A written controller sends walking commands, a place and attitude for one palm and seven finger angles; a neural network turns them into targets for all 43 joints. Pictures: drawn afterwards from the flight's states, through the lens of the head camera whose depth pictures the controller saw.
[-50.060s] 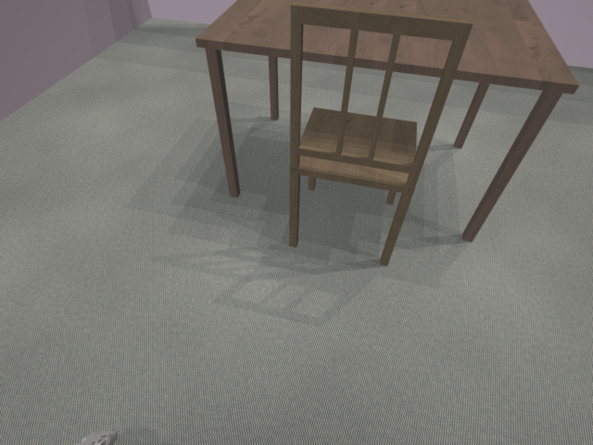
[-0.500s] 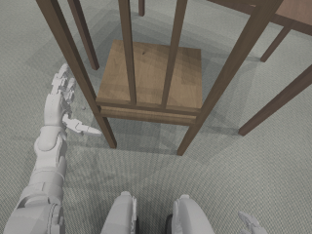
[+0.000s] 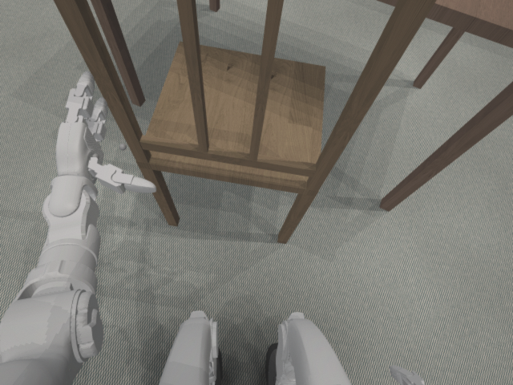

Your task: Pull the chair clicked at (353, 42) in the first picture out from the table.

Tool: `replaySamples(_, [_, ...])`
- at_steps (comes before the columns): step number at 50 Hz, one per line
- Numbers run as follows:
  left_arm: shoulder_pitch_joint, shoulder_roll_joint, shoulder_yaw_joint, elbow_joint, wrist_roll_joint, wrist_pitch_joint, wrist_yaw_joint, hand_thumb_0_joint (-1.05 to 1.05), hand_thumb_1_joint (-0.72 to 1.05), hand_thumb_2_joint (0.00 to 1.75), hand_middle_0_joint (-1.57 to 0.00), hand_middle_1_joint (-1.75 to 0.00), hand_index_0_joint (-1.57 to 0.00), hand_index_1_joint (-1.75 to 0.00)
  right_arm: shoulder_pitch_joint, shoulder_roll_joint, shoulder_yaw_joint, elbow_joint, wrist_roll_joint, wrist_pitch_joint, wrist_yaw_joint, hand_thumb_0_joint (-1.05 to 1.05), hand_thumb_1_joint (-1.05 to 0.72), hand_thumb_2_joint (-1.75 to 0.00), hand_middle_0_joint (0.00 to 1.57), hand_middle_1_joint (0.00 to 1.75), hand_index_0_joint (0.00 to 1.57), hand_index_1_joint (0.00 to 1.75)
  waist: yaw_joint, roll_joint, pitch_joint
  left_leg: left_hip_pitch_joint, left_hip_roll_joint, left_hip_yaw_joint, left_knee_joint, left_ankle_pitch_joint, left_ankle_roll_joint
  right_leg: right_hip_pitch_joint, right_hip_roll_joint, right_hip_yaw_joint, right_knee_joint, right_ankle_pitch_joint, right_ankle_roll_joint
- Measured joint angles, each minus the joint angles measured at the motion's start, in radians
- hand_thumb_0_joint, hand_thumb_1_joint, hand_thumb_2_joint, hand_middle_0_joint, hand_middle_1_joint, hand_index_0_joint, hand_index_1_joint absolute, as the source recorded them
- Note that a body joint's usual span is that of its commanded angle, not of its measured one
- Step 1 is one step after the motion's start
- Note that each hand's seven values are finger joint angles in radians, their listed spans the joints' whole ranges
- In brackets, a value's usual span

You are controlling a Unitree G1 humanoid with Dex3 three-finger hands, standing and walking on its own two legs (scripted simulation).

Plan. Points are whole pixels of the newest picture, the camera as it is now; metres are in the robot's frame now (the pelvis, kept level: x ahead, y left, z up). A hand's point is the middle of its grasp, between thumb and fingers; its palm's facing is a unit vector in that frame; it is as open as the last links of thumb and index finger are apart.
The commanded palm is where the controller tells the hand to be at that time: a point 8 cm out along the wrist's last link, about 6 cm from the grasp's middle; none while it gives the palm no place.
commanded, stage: push the fingers through the gap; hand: left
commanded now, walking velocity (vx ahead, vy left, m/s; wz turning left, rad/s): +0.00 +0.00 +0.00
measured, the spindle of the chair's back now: (196, 80) +0.55 +0.10 +0.07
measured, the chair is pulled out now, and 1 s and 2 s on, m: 0.13 0.13 0.13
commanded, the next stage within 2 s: hook a spindle and tug to test in 0.30 s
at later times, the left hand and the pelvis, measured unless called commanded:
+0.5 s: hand (127, 146) +0.46 +0.20 +0.03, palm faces +0.03 -1.00 -0.03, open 16.9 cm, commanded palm +0.43 +0.24 +0.03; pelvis +0.01 +0.01 +0.01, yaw -1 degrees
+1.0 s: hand (135, 146) +0.46 +0.19 +0.03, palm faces +0.03 -1.00 -0.03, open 10.9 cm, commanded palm +0.44 +0.23 +0.03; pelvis +0.01 +0.00 +0.01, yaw -1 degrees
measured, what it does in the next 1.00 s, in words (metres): stands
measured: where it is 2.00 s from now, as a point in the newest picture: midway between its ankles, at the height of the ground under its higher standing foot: outside the picture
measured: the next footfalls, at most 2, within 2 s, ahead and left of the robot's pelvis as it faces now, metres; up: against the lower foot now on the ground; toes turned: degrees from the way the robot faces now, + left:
none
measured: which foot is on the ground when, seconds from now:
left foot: down 0.00-1.00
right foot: down 0.00-1.00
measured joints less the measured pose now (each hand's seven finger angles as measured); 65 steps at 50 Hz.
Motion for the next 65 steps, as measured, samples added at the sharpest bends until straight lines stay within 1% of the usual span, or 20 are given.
replaySamples(4, [0.0, 0.001, 0.005, -0.014, -0.003, 0.011, -0.001, -0.01, -0.5, 0.3, -0.05, -0.08, -0.02, -0.07, 0.005, 0.0, -0.002, -0.007, 0.0, 0.014, 0.006, 0.0, -0.9, -0.9, 0.2, 0.3, 0.2, 0.3, -0.003, 0.001, 0.0, -0.002, 0.001, 0.004, -0.003, -0.001, 0.002, -0.004, 0.001, 0.004, -0.003, 0.001, 0.003])
replaySamples(12, [0.054, -0.018, 0.006, -0.068, -0.002, 0.022, -0.006, -0.01, -0.5, 0.3, -0.05, -0.07, -0.02, -0.06, 0.009, 0.009, -0.003, -0.021, 0.005, 0.037, 0.015, 0.0, -0.9, -0.9, 0.2, 0.3, 0.2, 0.3, -0.004, 0.0, -0.002, 0.026, 0.006, 0.016, -0.025, -0.005, 0.006, 0.019, 0.007, 0.018, -0.026, 0.003, 0.009])
replaySamples(18, [0.075, -0.025, 0.009, -0.09, 0.003, 0.02, 0.002, -0.01, -0.5, 0.3, -0.06, -0.08, -0.04, -0.07, 0.004, 0.012, -0.003, -0.033, 0.003, 0.038, 0.016, 0.0, -0.9, -0.9, 0.2, 0.3, 0.2, 0.3, -0.007, -0.001, -0.004, 0.036, 0.005, 0.018, -0.029, -0.01, 0.007, 0.028, 0.007, 0.02, -0.03, 0.0, 0.01])
replaySamples(25, [0.095, -0.039, 0.0, -0.115, -0.002, 0.027, 0.004, -0.01, -0.5, 0.3, -0.07, -0.11, -0.06, -0.11, -0.006, 0.013, -0.004, -0.039, 0.005, 0.038, 0.017, 0.0, -0.9, -0.9, 0.2, 0.3, 0.2, 0.3, -0.002, 0.0, -0.007, 0.047, 0.005, 0.022, -0.034, -0.012, 0.008, 0.037, 0.007, 0.025, -0.034, -0.002, 0.012])
replaySamples(28, [0.101, -0.041, -0.002, -0.12, -0.003, 0.029, 0.006, -0.01, -0.5, 0.3, -0.09, -0.18, -0.09, -0.18, -0.01, 0.014, -0.005, -0.043, 0.006, 0.037, 0.017, 0.0, -0.9, -0.9, 0.2, 0.3, 0.2, 0.3, 0.0, -0.001, -0.006, 0.05, 0.004, 0.022, -0.035, -0.013, 0.008, 0.04, 0.007, 0.025, -0.034, -0.003, 0.012])
replaySamples(31, [0.102, -0.045, -0.011, -0.123, -0.002, 0.026, 0.011, -0.01, -0.5, 0.3, -0.13, -0.29, -0.12, -0.29, -0.012, 0.013, -0.006, -0.044, 0.006, 0.034, 0.016, 0.0, -0.9, -0.9, 0.2, 0.3, 0.2, 0.3, 0.003, -0.001, -0.005, 0.049, 0.003, 0.021, -0.034, -0.013, 0.007, 0.039, 0.006, 0.024, -0.032, -0.005, 0.012])
replaySamples(36, [0.074, -0.044, -0.008, -0.095, 0.007, 0.024, 0.014, -0.01, -0.5, 0.3, -0.2, -0.51, -0.2, -0.52, -0.019, 0.012, -0.002, -0.037, 0.004, 0.032, 0.011, 0.0, -0.9, -0.9, 0.2, 0.3, 0.2, 0.3, 0.001, -0.003, -0.004, 0.038, 0.002, 0.019, -0.026, -0.014, 0.006, 0.029, 0.004, 0.021, -0.023, -0.008, 0.01])
replaySamples(40, [0.074, -0.041, -0.009, -0.114, 0.006, 0.027, 0.017, -0.01, -0.47, 0.31, -0.26, -0.72, -0.26, -0.72, -0.018, 0.012, -0.007, -0.041, 0.002, 0.032, 0.013, 0.0, -0.9, -0.9, 0.2, 0.3, 0.2, 0.3, -0.003, 0.001, -0.002, 0.033, 0.003, 0.018, -0.021, -0.016, 0.004, 0.024, 0.006, 0.021, -0.019, -0.009, 0.008])
replaySamples(45, [0.091, -0.048, -0.015, -0.13, 0.0, 0.037, 0.019, -0.01, -0.32, 0.37, -0.35, -0.98, -0.35, -0.99, -0.009, 0.013, -0.007, -0.04, 0.007, 0.039, 0.016, 0.0, -0.9, -0.9, 0.2, 0.3, 0.2, 0.3, -0.001, 0.002, -0.004, 0.043, 0.005, 0.023, -0.031, -0.015, 0.004, 0.03, 0.008, 0.026, -0.025, -0.008, 0.008])
replaySamples(49, [0.096, -0.051, -0.008, -0.123, 0.004, 0.042, 0.026, -0.01, -0.15, 0.45, -0.42, -1.18, -0.41, -1.19, -0.004, 0.014, -0.004, -0.039, 0.007, 0.04, 0.014, 0.0, -0.9, -0.9, 0.2, 0.3, 0.2, 0.3, -0.003, 0.001, -0.005, 0.047, 0.006, 0.023, -0.036, -0.013, 0.003, 0.033, 0.009, 0.027, -0.028, -0.007, 0.007])
replaySamples(52, [0.098, -0.048, -0.005, -0.124, 0.005, 0.033, 0.028, 0.0, 0.0, 0.51, -0.45, -1.29, -0.45, -1.3, -0.002, 0.016, -0.004, -0.038, 0.005, 0.036, 0.012, 0.0, -0.9, -0.9, 0.2, 0.3, 0.2, 0.3, -0.005, -0.001, -0.004, 0.047, 0.006, 0.023, -0.035, -0.013, 0.001, 0.032, 0.01, 0.027, -0.026, -0.007, 0.005])
replaySamples(57, [0.076, -0.038, -0.001, -0.097, 0.01, 0.026, 0.023, 0.0, 0.26, 0.63, -0.48, -1.39, -0.48, -1.39, -0.004, 0.013, -0.003, -0.033, 0.004, 0.034, 0.01, 0.0, -0.9, -0.9, 0.2, 0.3, 0.2, 0.3, -0.007, -0.002, -0.003, 0.039, 0.006, 0.019, -0.028, -0.014, -0.001, 0.025, 0.01, 0.023, -0.019, -0.01, 0.002])
replaySamples(65, [0.066, -0.033, 0.001, -0.097, 0.005, 0.035, 0.016, 0.01, 0.67, 0.8, -0.5, -1.44, -0.5, -1.44, -0.005, 0.009, -0.007, -0.037, 0.005, 0.036, 0.009, 0.0, -0.9, -0.9, 0.2, 0.3, 0.2, 0.3, -0.009, 0.0, -0.002, 0.034, 0.007, 0.02, -0.026, -0.014, -0.002, 0.018, 0.011, 0.024, -0.016, -0.009, 0.002])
